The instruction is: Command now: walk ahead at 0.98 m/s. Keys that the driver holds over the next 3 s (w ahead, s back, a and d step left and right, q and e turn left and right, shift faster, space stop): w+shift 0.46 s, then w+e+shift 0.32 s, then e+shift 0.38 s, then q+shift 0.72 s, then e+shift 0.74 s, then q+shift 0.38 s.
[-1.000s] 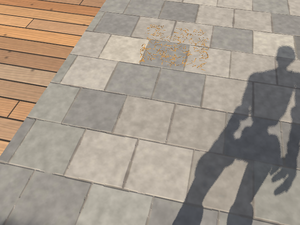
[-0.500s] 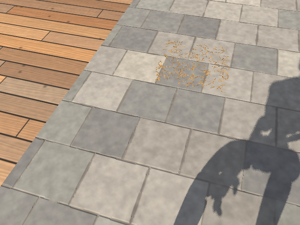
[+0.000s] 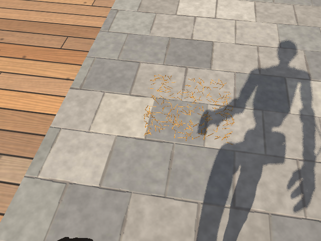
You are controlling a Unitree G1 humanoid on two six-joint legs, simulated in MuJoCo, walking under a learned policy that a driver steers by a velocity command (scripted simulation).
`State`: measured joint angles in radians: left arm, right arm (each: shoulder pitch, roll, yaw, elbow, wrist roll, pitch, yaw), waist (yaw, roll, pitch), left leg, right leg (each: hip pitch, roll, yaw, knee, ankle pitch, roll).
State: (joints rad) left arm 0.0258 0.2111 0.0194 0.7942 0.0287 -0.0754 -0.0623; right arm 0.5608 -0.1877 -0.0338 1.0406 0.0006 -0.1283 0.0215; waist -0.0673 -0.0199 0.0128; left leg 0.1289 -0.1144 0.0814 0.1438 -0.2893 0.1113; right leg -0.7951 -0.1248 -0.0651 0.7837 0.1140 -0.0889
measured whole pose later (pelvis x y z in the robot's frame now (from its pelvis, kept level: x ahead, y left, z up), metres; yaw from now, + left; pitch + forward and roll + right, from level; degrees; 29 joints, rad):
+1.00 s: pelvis +0.94 -0.02 -0.02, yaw -20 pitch -1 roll +3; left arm 0.05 0.27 0.05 0.72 -0.03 -0.06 -0.07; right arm 0.42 -0.24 -0.05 0.93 0.02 -0.09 -0.05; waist -0.05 -0.04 0.07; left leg 0.10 0.01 0.31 0.53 -0.45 -0.03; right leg -0.61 0.02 -0.13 0.65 0.10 -0.12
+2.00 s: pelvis +1.25 +0.00 +0.01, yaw -6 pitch +4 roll -2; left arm 0.08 0.30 0.07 0.71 0.00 0.00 0.03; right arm 0.17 -0.32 -0.07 0.58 0.00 0.04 -0.05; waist 0.00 -0.02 0.02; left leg -0.30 -0.12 -0.21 0.48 -0.22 0.07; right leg -0.59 0.03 0.11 0.91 -0.28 0.10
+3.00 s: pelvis +1.33 -0.06 +0.01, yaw -28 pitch +2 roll -2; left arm 0.12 0.29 0.07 0.66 -0.01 0.00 0.03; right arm 0.22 -0.28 -0.06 0.67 0.02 0.01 -0.02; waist -0.03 0.00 0.05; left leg -0.29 -0.09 -0.24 0.46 -0.18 0.02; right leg -0.33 0.10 0.15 0.79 -0.52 0.07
